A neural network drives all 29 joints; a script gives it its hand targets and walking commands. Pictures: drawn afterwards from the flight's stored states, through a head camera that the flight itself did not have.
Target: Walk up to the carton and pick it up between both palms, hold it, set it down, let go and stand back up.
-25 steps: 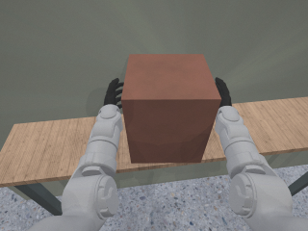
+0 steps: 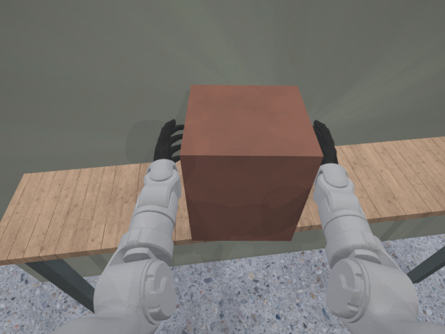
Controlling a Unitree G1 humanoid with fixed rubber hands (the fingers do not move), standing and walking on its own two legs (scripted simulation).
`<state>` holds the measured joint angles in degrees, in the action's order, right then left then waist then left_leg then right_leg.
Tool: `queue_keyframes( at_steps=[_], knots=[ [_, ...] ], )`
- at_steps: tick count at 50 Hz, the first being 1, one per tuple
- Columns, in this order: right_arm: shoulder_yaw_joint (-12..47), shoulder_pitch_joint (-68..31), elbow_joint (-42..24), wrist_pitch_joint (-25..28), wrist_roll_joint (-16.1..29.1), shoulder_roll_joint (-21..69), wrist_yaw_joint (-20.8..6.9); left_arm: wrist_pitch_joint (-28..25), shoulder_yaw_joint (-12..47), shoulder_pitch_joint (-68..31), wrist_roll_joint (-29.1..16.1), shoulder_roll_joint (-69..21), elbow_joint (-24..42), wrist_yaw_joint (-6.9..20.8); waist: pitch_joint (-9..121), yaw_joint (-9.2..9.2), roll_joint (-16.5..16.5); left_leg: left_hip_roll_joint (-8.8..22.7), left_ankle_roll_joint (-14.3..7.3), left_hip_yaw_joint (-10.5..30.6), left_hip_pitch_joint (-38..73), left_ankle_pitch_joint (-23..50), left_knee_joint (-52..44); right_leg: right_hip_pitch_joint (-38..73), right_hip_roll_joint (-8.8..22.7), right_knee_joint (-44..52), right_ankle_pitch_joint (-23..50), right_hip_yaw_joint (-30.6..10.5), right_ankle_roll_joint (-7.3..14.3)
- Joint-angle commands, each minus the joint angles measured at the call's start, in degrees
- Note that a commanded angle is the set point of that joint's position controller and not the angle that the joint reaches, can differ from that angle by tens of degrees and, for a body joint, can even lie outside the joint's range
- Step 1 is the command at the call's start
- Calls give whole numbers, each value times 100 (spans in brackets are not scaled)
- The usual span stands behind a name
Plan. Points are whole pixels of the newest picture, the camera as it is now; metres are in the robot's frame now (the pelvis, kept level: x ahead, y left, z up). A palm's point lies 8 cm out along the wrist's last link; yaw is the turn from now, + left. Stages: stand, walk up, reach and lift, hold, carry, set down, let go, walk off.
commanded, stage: set down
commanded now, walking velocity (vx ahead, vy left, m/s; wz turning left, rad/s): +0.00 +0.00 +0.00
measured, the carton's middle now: (242, 165) +0.42 -0.01 +0.06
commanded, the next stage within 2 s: none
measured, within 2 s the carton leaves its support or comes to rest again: neither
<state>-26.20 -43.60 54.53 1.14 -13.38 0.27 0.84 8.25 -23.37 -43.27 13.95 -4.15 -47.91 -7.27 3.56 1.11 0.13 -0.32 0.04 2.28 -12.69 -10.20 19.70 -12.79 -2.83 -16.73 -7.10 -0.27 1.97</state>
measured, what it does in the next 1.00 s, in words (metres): stands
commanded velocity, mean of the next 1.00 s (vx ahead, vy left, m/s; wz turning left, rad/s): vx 0.00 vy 0.00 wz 0.00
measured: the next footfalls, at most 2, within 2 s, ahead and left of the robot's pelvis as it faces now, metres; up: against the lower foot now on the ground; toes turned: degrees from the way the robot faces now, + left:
none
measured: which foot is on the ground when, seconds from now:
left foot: down 0.00-1.00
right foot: down 0.00-1.00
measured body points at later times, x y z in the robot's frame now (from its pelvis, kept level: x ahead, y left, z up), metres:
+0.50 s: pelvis +0.01 +0.00 +0.00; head +0.01 +0.01 +0.45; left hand +0.42 +0.14 +0.09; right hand +0.41 -0.17 +0.09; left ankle +0.00 +0.12 -0.75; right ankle +0.01 -0.10 -0.75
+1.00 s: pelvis -0.02 -0.01 -0.01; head +0.03 +0.00 +0.44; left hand +0.44 +0.16 +0.11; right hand +0.44 -0.22 +0.12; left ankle +0.00 +0.12 -0.75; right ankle +0.01 -0.10 -0.75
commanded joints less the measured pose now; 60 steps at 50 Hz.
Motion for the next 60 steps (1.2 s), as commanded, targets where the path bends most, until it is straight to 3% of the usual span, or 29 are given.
queue_keyframes(
  at_steps=[1,8,17,23,26,27,29,33,38,42,51,55,60],
  knots=[
    [1517,-4191,-869,532,-115,2877,-835,-286,1663,-4295,-93,-2838,743,643,3552,29,29,65,239,-499,527,1007,-225,1830,227,-293,2312,429,-404],
    [1365,-3832,-768,601,-276,2822,-872,-329,1584,-4032,57,-2797,792,677,3363,61,-24,80,269,-533,638,1133,-205,1812,231,-286,2323,470,-409],
    [1164,-3478,-791,622,-456,2433,-993,-323,1480,-3636,218,-2428,926,779,3062,-35,13,77,312,-626,826,1381,-152,1878,217,-313,2293,532,-449],
    [849,-3241,-734,616,-409,1333,-807,-418,1123,-3522,239,-1391,851,617,2827,-97,67,61,317,-729,648,1322,-164,1890,223,-389,2278,435,-488],
    [639,-3119,-667,657,189,-751,-312,-500,715,-3603,49,407,1076,145,2721,-123,57,60,273,-763,370,1221,-183,1791,226,-492,2304,284,-524],
    [847,-3348,-723,610,567,-1116,-104,-490,897,-3812,-217,753,1168,-81,2818,-134,16,79,256,-743,146,1151,-142,1653,180,-530,2323,221,-487],
    [1435,-3787,-724,309,1372,-1310,177,-411,1442,-4025,-908,981,1039,-448,3116,-128,-69,118,254,-693,-156,950,67,1397,72,-617,2281,94,-339],
    [1957,-4058,-738,-57,2206,-1904,387,-200,1768,-4007,-1669,1265,643,-675,4043,-313,56,191,299,-587,-39,1274,448,992,9,-692,2163,25,-215],
    [2184,-4039,-530,-181,2690,-2594,469,-48,1808,-4022,-1915,1643,645,-627,4926,-318,-53,243,543,-457,565,2279,923,429,-94,-659,2322,99,-174],
    [2241,-3991,-478,-218,2884,-2921,395,52,1728,-4020,-1912,1892,891,-526,4976,-301,-69,211,556,-406,489,2365,896,475,-99,-670,2439,85,-225],
    [2426,-4431,-1474,-698,3532,-3284,212,637,1948,-4424,-2622,2478,2158,-429,5345,-183,39,59,255,-261,105,1897,660,741,-4,-707,2650,-59,-365],
    [2426,-4540,-1689,-1148,3645,-3317,187,1059,1950,-4459,-2875,2797,2149,-304,5121,-232,236,-3,53,-206,-408,1257,421,1012,117,-710,2335,-204,-437],
    [2419,-4647,-1778,-1564,3689,-3342,212,1420,1828,-4529,-2927,3130,1977,-193,4962,-275,364,-43,-29,-191,-842,943,223,1456,219,-736,2152,-342,-512]
  ],
)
